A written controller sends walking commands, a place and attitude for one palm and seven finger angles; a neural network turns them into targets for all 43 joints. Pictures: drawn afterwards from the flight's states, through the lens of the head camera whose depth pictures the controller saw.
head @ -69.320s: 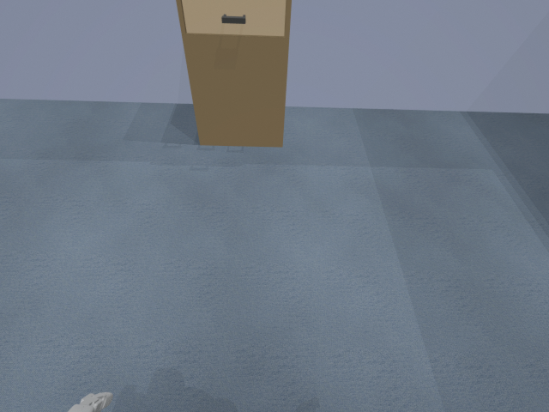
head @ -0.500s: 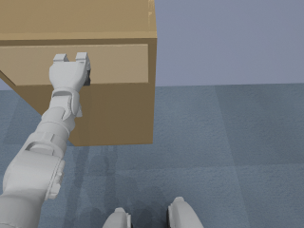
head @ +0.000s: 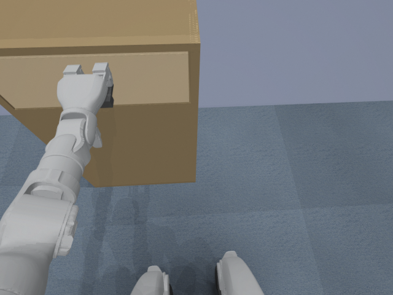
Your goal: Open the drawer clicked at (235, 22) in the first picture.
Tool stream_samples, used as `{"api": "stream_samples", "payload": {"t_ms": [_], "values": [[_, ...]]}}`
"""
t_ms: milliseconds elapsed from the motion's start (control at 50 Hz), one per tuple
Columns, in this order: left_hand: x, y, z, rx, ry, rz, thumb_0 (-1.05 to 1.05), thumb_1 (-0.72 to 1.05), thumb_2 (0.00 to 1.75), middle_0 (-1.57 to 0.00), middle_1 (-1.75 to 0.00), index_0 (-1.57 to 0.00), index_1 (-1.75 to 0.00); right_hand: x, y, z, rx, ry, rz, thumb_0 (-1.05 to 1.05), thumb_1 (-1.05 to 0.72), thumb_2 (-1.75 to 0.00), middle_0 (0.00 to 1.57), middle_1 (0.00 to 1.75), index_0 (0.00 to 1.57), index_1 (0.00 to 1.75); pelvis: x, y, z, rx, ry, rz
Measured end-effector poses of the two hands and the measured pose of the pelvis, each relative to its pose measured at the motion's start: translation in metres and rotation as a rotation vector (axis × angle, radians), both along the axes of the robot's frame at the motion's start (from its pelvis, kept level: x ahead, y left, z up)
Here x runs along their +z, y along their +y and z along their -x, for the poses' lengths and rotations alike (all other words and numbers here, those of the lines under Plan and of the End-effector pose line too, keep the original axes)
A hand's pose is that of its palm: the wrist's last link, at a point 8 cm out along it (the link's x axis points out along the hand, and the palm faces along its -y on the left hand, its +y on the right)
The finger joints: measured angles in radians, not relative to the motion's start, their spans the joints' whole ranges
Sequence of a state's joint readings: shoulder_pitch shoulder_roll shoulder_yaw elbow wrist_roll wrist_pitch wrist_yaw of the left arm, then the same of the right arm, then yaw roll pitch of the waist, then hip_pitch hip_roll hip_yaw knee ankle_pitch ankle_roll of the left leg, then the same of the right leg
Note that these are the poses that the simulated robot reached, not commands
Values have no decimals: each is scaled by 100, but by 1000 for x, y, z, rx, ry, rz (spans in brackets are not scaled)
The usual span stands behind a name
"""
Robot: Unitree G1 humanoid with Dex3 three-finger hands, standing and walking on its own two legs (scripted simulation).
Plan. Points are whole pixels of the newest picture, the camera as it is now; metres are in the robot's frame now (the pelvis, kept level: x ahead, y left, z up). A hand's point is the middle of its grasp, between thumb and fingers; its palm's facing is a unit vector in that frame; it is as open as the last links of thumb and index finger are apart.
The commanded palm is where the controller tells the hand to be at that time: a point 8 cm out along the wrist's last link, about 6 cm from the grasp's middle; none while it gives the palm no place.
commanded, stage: lift the fingers back up to retry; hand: left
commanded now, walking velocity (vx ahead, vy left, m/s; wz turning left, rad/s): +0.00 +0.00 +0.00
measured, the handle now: (90, 94) +0.55 +0.21 +0.02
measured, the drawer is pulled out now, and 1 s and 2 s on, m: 0.00 0.00 0.00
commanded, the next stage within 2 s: re-aim the fingers above the handle in 0.62 s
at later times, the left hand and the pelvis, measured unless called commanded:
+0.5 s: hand (83, 92) +0.51 +0.20 +0.08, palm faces +0.00 -0.01 -1.00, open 13.6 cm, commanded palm +0.48 +0.20 +0.14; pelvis +0.04 +0.00 +0.04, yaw +0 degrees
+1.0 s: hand (77, 94) +0.50 +0.20 +0.08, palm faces -0.01 +0.00 -1.00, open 13.8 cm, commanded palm +0.47 +0.20 +0.14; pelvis +0.05 +0.00 +0.05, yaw +0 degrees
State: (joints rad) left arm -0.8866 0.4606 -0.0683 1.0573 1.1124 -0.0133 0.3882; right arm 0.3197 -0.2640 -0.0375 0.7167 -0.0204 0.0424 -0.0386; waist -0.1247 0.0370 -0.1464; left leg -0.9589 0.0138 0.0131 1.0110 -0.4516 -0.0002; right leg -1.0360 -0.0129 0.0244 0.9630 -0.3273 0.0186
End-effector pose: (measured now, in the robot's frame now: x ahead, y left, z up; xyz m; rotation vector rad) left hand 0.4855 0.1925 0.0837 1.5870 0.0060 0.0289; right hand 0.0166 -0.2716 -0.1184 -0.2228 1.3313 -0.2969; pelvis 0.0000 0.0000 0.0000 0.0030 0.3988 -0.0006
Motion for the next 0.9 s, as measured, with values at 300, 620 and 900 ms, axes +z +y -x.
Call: {"api": "stream_samples", "payload": {"t_ms": [300, 620, 900], "values": [[26, 0, -3, -13, 66, 25, 0, -49, 30, -33, -120, -36, -123, 25, 9, -19, -25, -29, -19, 0, -91, -90, 20, 30, 21, 30, 28, 2, -24, -6, -71, 5], [50, 4, -2, 2, 39, 30, 0, -49, 30, -33, -121, -36, -123, 40, 4, -82, 14, -109, -36, 1, -91, -90, 20, 30, 20, 30, 45, 0, -49, 0, -125, 7], [51, 6, 4, -7, 31, 27, 0, -49, 30, -32, -120, -32, -121, 42, 2, -101, 35, -144, -42, 0, -91, -90, 20, 30, 20, 30, 46, -4, -52, -1, -131, 4]]}}
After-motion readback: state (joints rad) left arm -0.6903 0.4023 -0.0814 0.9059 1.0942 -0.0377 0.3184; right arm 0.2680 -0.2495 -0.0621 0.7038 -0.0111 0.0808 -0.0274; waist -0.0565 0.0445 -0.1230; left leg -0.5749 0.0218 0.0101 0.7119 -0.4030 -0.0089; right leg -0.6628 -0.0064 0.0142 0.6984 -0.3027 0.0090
